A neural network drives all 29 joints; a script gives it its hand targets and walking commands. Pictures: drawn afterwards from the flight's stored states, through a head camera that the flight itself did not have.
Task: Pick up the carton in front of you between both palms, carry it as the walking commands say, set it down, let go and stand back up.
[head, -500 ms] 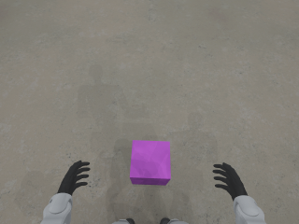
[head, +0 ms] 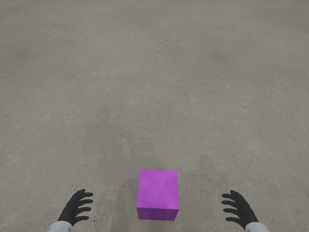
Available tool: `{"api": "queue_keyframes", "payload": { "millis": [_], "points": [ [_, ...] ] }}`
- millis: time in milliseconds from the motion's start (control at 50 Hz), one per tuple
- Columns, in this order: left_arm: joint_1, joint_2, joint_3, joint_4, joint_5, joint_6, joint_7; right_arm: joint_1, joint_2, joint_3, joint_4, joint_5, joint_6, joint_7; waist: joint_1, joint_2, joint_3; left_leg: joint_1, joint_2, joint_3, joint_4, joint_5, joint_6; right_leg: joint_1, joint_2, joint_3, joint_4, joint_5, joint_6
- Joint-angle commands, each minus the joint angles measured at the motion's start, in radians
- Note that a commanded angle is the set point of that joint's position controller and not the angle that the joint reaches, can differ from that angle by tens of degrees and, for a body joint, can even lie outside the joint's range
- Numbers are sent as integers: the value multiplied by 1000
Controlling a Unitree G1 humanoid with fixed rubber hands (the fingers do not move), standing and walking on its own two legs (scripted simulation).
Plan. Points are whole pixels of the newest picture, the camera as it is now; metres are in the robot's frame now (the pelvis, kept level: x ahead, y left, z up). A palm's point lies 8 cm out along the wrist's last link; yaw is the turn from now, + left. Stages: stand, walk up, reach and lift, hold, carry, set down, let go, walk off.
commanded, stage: let go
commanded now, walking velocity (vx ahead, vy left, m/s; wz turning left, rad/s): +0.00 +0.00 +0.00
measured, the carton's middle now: (157, 195) +0.41 -0.02 -0.65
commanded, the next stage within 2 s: stand in 0.06 s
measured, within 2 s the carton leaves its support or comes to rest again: neither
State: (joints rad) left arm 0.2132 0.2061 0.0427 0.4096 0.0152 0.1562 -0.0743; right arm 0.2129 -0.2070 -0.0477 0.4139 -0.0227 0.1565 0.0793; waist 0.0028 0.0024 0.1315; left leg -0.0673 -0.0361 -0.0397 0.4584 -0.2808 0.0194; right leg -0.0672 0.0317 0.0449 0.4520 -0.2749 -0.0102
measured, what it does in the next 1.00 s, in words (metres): stands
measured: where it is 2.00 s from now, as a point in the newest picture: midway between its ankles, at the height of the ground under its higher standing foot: outside the picture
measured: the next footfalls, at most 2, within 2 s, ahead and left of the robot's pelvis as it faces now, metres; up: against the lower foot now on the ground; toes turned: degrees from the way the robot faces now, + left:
none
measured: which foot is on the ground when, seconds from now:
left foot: down 0.00-1.00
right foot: down 0.00-1.00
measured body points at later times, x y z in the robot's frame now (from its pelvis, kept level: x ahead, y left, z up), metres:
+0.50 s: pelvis +0.05 -0.01 -0.01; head +0.05 -0.01 +0.44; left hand +0.13 +0.26 -0.12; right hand +0.15 -0.26 -0.12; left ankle -0.01 +0.11 -0.74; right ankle -0.01 -0.11 -0.74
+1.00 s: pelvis +0.05 -0.01 -0.01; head +0.05 +0.00 +0.44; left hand +0.04 +0.25 -0.15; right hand +0.08 -0.26 -0.15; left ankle -0.01 +0.11 -0.74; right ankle -0.01 -0.11 -0.74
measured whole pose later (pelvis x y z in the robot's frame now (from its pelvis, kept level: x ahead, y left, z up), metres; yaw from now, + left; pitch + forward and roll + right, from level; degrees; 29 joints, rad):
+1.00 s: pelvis +0.05 -0.01 -0.01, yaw +3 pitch +1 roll +0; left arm 0.38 0.23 -0.01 0.94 0.01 0.00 0.04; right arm 0.36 -0.23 0.02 0.95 -0.01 -0.01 -0.04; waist 0.00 0.00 -0.04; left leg -0.18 -0.04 -0.08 0.53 -0.37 0.02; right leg -0.16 0.03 0.00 0.51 -0.37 -0.02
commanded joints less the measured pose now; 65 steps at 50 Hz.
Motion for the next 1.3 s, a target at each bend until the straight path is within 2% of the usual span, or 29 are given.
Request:
{"api": "queue_keyframes", "payload": {
  "millis": [0, 20, 40, 60, 80, 120, 180, 240, 500, 1280],
  "points": [
    [-39, 95, 32, -100, 3, -14, 2, -39, -97, -31, -100, -2, -13, -3, 0, 5, -59, -25, 12, 15, -75, 189, -29, -4, 5, -27, -62, 171, 11],
    [17, 111, 34, -32, -11, -43, 22, -88, -119, -31, -150, -7, 42, -28, 14, -35, -123, 7, 12, 5, -49, 244, -17, -3, 28, -33, -33, 176, 15],
    [4, 104, 26, -44, -17, -51, 30, -54, -117, -21, -140, -7, 55, -40, 3, -5, -115, 0, 10, 10, -39, 261, -23, -20, 24, -30, -28, 170, 14],
    [38, 150, 31, 99, 49, -124, 74, 53, -163, -21, 58, -19, -92, -76, -8, 30, -69, -212, 115, -51, -108, -170, -57, -129, -111, 32, -75, -142, 45],
    [47, 175, 32, 92, 56, -154, 93, 62, -172, -24, 70, -38, -143, -94, 1, 23, -10, -250, 109, -87, -127, -252, -54, -177, -121, 74, -95, -206, 41],
    [31, 159, 22, 136, 43, -197, 95, 20, -144, -15, 98, -33, -203, -98, 2, 11, -52, -240, 117, -119, -94, -140, -38, -215, -129, 102, -87, -155, 29],
    [23, 141, 12, 180, 26, -241, 84, 23, -132, -7, 151, -14, -246, -87, -1, 6, -223, -159, 123, -130, -34, 117, -18, -143, -128, 101, -30, 72, 15],
    [55, 155, 11, 216, 21, -247, 85, 60, -151, -3, 195, -9, -252, -92, -1, 0, -250, -154, 125, -130, 5, 261, -11, -126, -128, 93, 7, 226, 11],
    [162, 170, -11, 307, 0, -209, 104, 158, -166, 19, 307, 6, -214, -113, 1, -7, -212, -181, 101, -109, 68, 392, 5, -111, -119, 49, 73, 431, -8],
    [258, 69, -52, 641, 0, -155, 123, 227, -68, 75, 657, 11, -160, -132, 1, 4, -45, -157, 95, -119, -27, 251, 21, -77, -109, 33, -35, 207, -32]
  ]
}}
